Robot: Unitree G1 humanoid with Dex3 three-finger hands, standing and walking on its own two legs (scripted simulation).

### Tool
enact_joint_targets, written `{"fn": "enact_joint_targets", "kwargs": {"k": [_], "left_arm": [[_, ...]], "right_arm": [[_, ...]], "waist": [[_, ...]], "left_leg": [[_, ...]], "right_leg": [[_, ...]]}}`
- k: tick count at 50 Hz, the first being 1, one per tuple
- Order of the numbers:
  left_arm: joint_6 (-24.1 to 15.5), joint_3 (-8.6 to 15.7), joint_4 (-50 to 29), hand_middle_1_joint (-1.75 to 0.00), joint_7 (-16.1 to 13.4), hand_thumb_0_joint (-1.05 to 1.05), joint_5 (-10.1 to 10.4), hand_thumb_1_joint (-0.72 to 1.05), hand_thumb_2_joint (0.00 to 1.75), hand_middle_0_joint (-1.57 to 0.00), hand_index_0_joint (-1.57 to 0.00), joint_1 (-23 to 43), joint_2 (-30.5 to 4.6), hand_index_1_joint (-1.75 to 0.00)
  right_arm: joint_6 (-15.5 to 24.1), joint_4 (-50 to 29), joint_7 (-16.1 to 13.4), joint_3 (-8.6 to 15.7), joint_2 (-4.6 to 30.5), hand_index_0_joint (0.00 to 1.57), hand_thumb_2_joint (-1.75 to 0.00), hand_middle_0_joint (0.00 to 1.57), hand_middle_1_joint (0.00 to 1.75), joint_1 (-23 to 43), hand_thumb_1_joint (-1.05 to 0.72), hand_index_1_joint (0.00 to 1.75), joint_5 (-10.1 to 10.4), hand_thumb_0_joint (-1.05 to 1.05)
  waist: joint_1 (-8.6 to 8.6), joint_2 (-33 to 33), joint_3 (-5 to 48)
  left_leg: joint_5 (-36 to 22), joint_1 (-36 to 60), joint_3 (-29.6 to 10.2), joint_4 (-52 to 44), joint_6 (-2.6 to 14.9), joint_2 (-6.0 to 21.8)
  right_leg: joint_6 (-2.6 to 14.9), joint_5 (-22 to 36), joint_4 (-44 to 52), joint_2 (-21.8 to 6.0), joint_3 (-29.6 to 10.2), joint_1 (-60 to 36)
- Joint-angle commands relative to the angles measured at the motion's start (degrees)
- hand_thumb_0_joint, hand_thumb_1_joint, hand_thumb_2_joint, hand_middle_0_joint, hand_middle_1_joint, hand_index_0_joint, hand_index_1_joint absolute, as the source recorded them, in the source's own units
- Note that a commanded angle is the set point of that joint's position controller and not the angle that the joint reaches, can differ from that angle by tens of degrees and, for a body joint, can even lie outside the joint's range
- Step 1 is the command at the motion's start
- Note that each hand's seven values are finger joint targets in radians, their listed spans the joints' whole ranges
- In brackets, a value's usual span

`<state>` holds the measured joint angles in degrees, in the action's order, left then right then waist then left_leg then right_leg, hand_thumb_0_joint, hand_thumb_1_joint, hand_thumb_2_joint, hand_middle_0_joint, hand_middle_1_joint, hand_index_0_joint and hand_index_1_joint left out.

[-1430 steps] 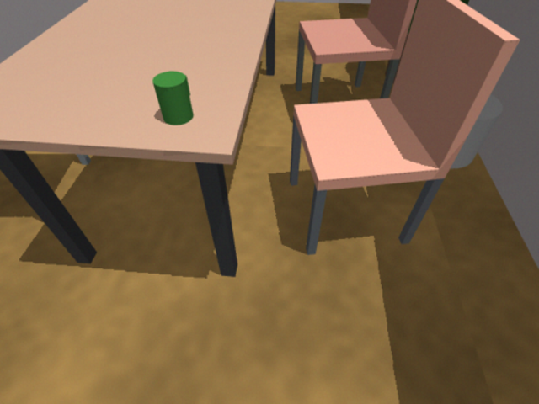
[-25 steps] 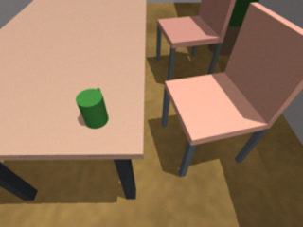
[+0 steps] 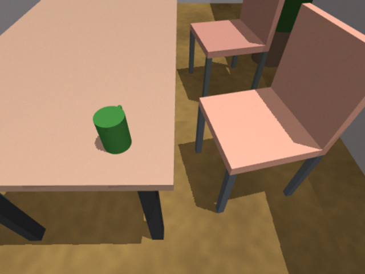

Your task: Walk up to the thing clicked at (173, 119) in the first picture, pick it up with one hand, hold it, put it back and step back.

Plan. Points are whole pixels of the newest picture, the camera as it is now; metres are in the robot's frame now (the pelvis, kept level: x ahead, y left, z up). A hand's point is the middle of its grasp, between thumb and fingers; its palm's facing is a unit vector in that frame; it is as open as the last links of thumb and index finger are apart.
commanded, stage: stand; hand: left
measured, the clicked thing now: (115, 126) +0.49 +0.19 +0.03
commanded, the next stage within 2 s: step back in 0.40 s
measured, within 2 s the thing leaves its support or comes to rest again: neither
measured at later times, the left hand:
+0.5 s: hand out of the picture +0.06 +0.26 -0.16, palm faces +0.00 -0.93 -0.36, open 7.4 cm
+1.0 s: hand out of the picture -0.02 +0.22 -0.14, palm faces +0.08 -0.89 -0.45, open 7.4 cm
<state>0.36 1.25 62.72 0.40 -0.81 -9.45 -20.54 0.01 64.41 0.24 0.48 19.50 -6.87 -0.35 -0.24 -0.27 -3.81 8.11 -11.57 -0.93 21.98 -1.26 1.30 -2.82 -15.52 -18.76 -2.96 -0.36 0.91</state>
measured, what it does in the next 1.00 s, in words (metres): walks backwards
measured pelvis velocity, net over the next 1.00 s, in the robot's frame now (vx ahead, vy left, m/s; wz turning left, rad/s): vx -0.11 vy -0.05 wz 0.09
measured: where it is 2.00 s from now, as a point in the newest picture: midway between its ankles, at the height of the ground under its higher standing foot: outside the picture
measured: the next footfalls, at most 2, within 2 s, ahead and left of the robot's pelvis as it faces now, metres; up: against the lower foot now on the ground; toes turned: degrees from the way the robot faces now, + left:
left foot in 1.12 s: -0.13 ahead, +0.10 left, +0.00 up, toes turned +5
right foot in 1.52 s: -0.26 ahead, -0.16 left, +0.00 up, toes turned +2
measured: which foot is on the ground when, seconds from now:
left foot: down 0.00-0.66, up 0.68-1.00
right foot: down 0.00-1.00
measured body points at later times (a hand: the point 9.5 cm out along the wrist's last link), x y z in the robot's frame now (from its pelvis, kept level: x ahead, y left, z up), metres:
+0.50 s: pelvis -0.02 +0.00 +0.00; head +0.03 +0.00 +0.44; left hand +0.06 +0.31 -0.14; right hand +0.07 -0.31 -0.14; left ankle +0.04 +0.13 -0.74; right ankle -0.06 -0.15 -0.74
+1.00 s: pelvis -0.11 -0.05 -0.02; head -0.02 -0.08 +0.42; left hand -0.02 +0.27 -0.11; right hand -0.01 -0.36 -0.17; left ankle -0.17 +0.09 -0.70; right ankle -0.08 -0.14 -0.74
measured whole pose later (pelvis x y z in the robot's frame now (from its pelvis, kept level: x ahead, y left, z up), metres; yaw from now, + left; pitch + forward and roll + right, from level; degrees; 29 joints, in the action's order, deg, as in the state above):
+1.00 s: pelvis -0.11 -0.05 -0.02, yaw +5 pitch +0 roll +1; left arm 0.9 3.6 46.5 -1.9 -1.0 -5.8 -19.1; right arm -4.6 54.4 -1.2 1.5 23.8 -7.3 -0.7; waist 0.7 3.6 -12.7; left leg 28.9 -21.2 -6.8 54.9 -0.7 -4.0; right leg 2.6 -16.6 -36.0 -2.0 4.7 19.5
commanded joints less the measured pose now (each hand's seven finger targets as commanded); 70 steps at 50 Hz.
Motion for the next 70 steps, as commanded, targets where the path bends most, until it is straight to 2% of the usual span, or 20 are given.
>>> {"fn": "enact_joint_targets", "kwargs": {"k": [1, 19, 21, 24, 27, 31, 33, 34, 35, 36, 39, 43, 49, 53, 56, 58, 59, 60, 64, 70], "left_arm": [[-1.46, 2.11, -3.10, -0.30, -0.97, 0.00, 0.06, 0.90, 0.90, -0.20, -0.20, 0.61, -11.96, -0.30], [-1.34, 2.13, -3.08, -0.30, -0.91, 0.00, 0.01, 0.90, 0.90, -0.20, -0.20, 0.67, -11.88, -0.30], [-0.26, 3.66, -5.41, -0.30, -1.61, 0.00, 1.52, 0.90, 0.90, -0.20, -0.20, 1.75, -13.63, -0.30], [0.71, 3.60, -6.59, -0.30, -1.73, 0.00, 1.60, 0.90, 0.90, -0.20, -0.20, -1.70, -11.15, -0.30], [1.99, 4.00, -8.12, -0.30, -1.26, 0.00, 1.35, 0.90, 0.90, -0.20, -0.20, -3.16, -10.75, -0.30], [1.37, 4.52, -7.89, -0.30, -1.39, 0.00, 0.75, 0.90, 0.90, -0.20, -0.20, -8.12, -10.00, -0.30], [0.54, 6.82, -10.07, -0.30, -1.86, 0.00, -0.96, 0.90, 0.90, -0.20, -0.20, -4.44, -18.42, -0.30], [0.39, 6.99, -12.00, -0.30, -1.82, 0.00, -1.37, 0.90, 0.90, -0.20, -0.20, -0.72, -20.04, -0.30], [0.08, 6.99, -14.13, -0.30, -1.85, 0.00, -1.87, 0.90, 0.90, -0.20, -0.20, 3.41, -21.40, -0.30], [-0.20, 7.09, -14.96, -0.30, -1.97, 0.00, -1.99, 0.90, 0.90, -0.20, -0.20, 5.29, -20.90, -0.30], [-0.51, 6.46, -16.82, -0.30, -1.86, 0.00, -1.58, 0.90, 0.90, -0.20, -0.20, 10.35, -15.85, -0.30], [-0.44, 5.98, -16.48, -0.30, -2.94, 0.00, -0.86, 0.90, 0.90, -0.20, -0.20, -1.25, -12.60, -0.30], [0.31, 7.31, -17.91, -0.30, -3.91, 0.00, -0.01, 0.90, 0.90, -0.20, -0.20, -5.92, -14.78, -0.30], [0.43, 7.25, -20.80, -0.30, -3.19, 0.00, -0.08, 0.90, 0.90, -0.20, -0.20, 0.24, -16.72, -0.30], [0.75, 6.69, -21.91, -0.30, -2.66, 0.00, 0.19, 0.90, 0.90, -0.20, -0.20, 4.71, -16.58, -0.30], [0.95, 5.86, -22.14, -0.30, -2.80, 0.00, 0.94, 0.90, 0.90, -0.20, -0.20, 5.03, -12.02, -0.30], [1.27, 6.71, -21.09, -0.30, -3.48, 0.00, 0.24, 0.90, 0.90, -0.20, -0.20, 6.10, -13.18, -0.30], [1.36, 6.72, -19.96, -0.30, -3.60, 0.00, -0.17, 0.90, 0.90, -0.20, -0.20, 4.76, -13.73, -0.30], [1.58, 6.85, -15.66, -0.30, -2.57, 0.00, 0.78, 0.90, 0.90, -0.20, -0.20, -5.23, -12.76, -0.30], [0.02, 5.78, -17.34, -0.30, -2.16, 0.00, 0.12, 0.90, 0.90, -0.20, -0.20, -3.89, -11.32, -0.30]], "right_arm": [[1.51, -3.54, -0.72, 2.37, 12.62, 0.20, -0.90, 0.20, 0.30, 2.19, -0.90, 0.30, 0.10, 0.00], [1.33, -3.58, -0.66, 2.29, 12.85, 0.20, -0.90, 0.20, 0.30, 1.79, -0.90, 0.30, 0.07, 0.00], [0.19, -5.47, -0.45, 3.85, 16.49, 0.20, -0.90, 0.20, 0.30, 3.04, -0.90, 0.30, 0.98, 0.00], [-0.40, -7.58, -0.61, 4.97, 18.20, 0.20, -0.90, 0.20, 0.30, 2.46, -0.90, 0.30, 1.13, 0.00], [-1.11, -10.47, -1.07, 5.81, 18.39, 0.20, -0.90, 0.20, 0.30, 4.10, -0.90, 0.30, -0.04, 0.00], [-2.99, -14.29, -0.85, 5.15, 15.78, 0.20, -0.90, 0.20, 0.30, 9.79, -0.90, 0.30, -0.05, 0.00], [-3.66, -15.67, -0.80, 3.99, 10.80, 0.20, -0.90, 0.20, 0.30, 8.97, -0.90, 0.30, 1.33, 0.00], [-4.32, -14.69, -1.28, 4.00, 10.88, 0.20, -0.90, 0.20, 0.30, 5.52, -0.90, 0.30, 0.79, 0.00], [-4.50, -14.23, -1.51, 4.63, 12.17, 0.20, -0.90, 0.20, 0.30, 2.13, -0.90, 0.30, 0.47, 0.00], [-4.40, -13.67, -1.56, 5.14, 13.53, 0.20, -0.90, 0.20, 0.30, 1.26, -0.90, 0.30, 0.28, 0.00], [-3.84, -11.91, -1.29, 5.47, 15.15, 0.20, -0.90, 0.20, 0.30, -3.61, -0.90, 0.30, 1.18, 0.00], [-2.86, -14.60, -1.91, 3.54, 13.94, 0.20, -0.90, 0.20, 0.30, 0.77, -0.90, 0.30, 0.13, 0.00], [-2.22, -16.78, -2.03, 3.43, 13.41, 0.20, -0.90, 0.20, 0.30, 1.74, -0.90, 0.30, -0.73, 0.00], [-2.56, -15.14, -1.14, 4.59, 14.46, 0.20, -0.90, 0.20, 0.30, -4.20, -0.90, 0.30, -0.76, 0.00], [-2.55, -14.05, -0.28, 5.44, 14.35, 0.20, -0.90, 0.20, 0.30, -8.16, -0.90, 0.30, -1.20, 0.00], [-2.63, -16.03, 0.11, 6.31, 19.55, 0.20, -0.90, 0.20, 0.30, -4.11, -0.90, 0.30, -1.76, 0.00], [-2.56, -16.67, 0.14, 7.12, 23.22, 0.20, -0.90, 0.20, 0.30, -2.76, -0.90, 0.30, -1.67, 0.00], [-2.34, -16.99, -0.31, 6.94, 21.64, 0.20, -0.90, 0.20, 0.30, -0.27, -0.90, 0.30, -1.83, 0.00], [-2.10, -19.77, -1.03, 5.27, 15.55, 0.20, -0.90, 0.20, 0.30, 8.05, -0.90, 0.30, -1.98, 0.00], [-2.03, -19.49, -0.94, 5.72, 14.81, 0.20, -0.90, 0.20, 0.30, 1.00, -0.90, 0.30, -1.18, 0.00]], "waist": [[0.25, 0.20, 4.25], [0.14, 0.96, 3.23], [-0.27, 4.21, 0.47], [-0.10, 9.16, 7.85], [0.21, 13.02, 11.14], [4.67, 8.97, 9.46], [3.44, -10.36, 2.42], [1.59, -8.25, 1.25], [-0.06, -8.15, 1.16], [-0.28, -9.68, 0.96], [-3.49, -8.38, 1.97], [3.36, -6.23, 7.53], [5.73, -10.03, 9.81], [2.10, -10.18, 11.72], [-2.11, -6.62, 10.64], [-2.09, 13.43, 7.16], [-3.96, 16.75, 5.59], [-2.52, 13.46, 2.44], [3.89, 8.22, -0.18], [-1.24, 10.41, 5.47]], "left_leg": [[-9.81, 6.64, -4.83, -1.55, 2.63, 5.75], [-5.95, 5.01, -4.91, -2.38, 2.79, 5.32], [-26.93, 1.69, -7.28, 1.58, 6.38, 7.48], [-32.44, 4.71, -12.91, -0.26, 13.17, 13.82], [-22.46, 1.13, -13.92, -0.88, 16.23, 16.48], [-14.69, -3.07, -7.28, 11.01, 10.68, 9.01], [13.59, -16.90, -3.36, 25.73, 3.49, -6.73], [25.06, -17.44, -9.27, 33.95, 2.65, -8.31], [26.89, -15.61, -10.58, 41.85, 3.09, -7.92], [25.01, -14.74, -11.59, 46.57, 3.49, -6.96], [17.40, -17.39, -11.03, 49.51, 1.45, -8.64], [18.66, -24.69, -9.21, 42.30, 0.81, -7.18], [22.29, -20.90, -5.05, 26.60, 0.69, -2.87], [19.08, -8.66, -1.14, 21.50, 1.85, -2.26], [5.35, 1.90, -0.19, 10.25, 4.20, -1.29], [-8.48, 0.88, -22.26, -0.74, 13.58, 15.22], [-6.65, -7.30, -29.00, -4.58, 20.00, 21.50], [-3.39, -10.54, -29.00, -5.35, 20.61, 21.56], [-3.33, -7.44, -11.38, -1.71, 13.71, 12.04], [-7.22, 9.26, -9.52, 2.81, 16.44, 12.87]], "right_leg": [[3.53, 8.42, 4.17, -4.71, -2.28, 5.79], [3.72, 6.19, 4.49, -4.64, -2.31, 5.45], [3.88, 15.41, -7.76, -0.98, 0.88, 8.93], [4.18, 0.90, -20.96, 4.14, 2.52, 9.43], [5.45, -17.65, -32.14, 3.31, -1.54, 11.76], [4.29, 0.47, -11.64, 2.04, -0.25, 9.60], [7.09, 17.39, 1.05, -11.64, -20.04, 9.47], [10.26, 19.08, 1.37, -16.30, -22.15, 13.55], [16.22, 20.60, 1.07, -19.75, -23.67, 19.35], [17.36, 19.08, 0.90, -19.29, -23.96, 21.95], [12.67, 24.35, -4.67, -9.79, -9.79, 14.19], [13.47, 39.09, -11.65, -11.32, -10.31, -5.70], [15.99, 47.63, -14.05, -15.70, -12.84, -11.45], [14.97, 37.88, -13.82, -14.97, -10.80, 0.99], [10.39, 19.75, -16.29, -11.51, -7.50, 13.91], [4.54, -12.74, -33.36, 6.63, 1.49, 25.61], [3.85, -25.44, -47.07, 9.27, -5.12, 23.39], [3.92, -23.69, -53.29, 8.30, -7.75, 23.90], [3.88, -12.08, -57.25, 9.25, -8.72, 27.71], [-0.08, -13.23, -35.31, 5.32, -4.57, 26.61]]}}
